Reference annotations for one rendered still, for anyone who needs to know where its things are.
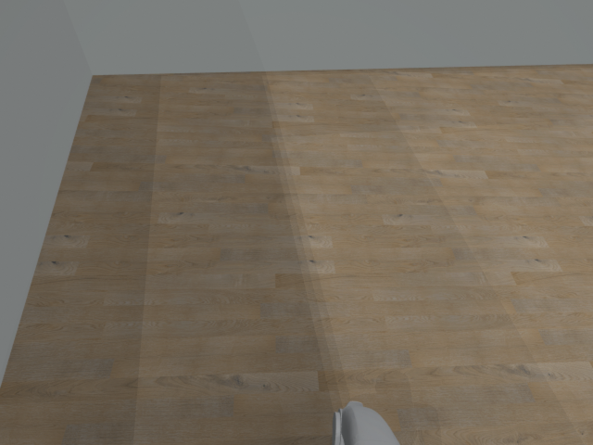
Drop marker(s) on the robot right thigh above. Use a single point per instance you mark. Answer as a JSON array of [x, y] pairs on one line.
[[357, 425]]

